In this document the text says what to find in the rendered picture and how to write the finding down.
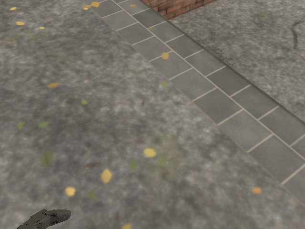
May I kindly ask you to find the robot left hand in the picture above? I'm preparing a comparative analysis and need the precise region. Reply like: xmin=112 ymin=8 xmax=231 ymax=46
xmin=17 ymin=209 xmax=71 ymax=229

